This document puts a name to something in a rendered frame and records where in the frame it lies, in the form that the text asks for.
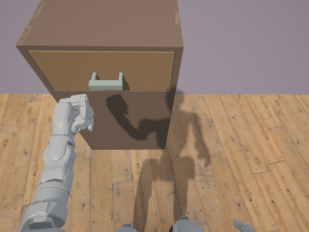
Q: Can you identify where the drawer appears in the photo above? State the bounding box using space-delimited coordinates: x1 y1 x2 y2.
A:
28 50 175 91

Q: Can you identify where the robot right shin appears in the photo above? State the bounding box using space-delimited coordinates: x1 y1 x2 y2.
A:
178 216 189 221

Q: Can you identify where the robot left forearm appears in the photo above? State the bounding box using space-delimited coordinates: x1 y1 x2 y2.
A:
17 134 76 232

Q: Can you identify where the cabinet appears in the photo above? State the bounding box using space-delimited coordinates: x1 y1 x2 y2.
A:
15 0 184 150

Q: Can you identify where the left robot hand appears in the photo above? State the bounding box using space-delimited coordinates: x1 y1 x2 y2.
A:
52 94 95 139

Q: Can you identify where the right robot hand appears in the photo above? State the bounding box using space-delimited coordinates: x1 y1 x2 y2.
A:
234 219 255 232

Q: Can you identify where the handle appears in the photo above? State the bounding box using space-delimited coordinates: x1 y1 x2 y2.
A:
88 72 124 91

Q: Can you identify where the robot left shin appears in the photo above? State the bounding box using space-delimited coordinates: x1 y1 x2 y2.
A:
123 223 132 227

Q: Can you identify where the robot shin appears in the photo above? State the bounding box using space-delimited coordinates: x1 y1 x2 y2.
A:
178 216 189 221
123 223 132 227

